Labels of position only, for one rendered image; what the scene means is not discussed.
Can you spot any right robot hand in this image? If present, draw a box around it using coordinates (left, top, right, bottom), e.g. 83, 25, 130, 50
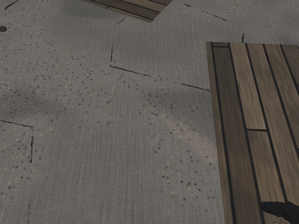
260, 201, 299, 224

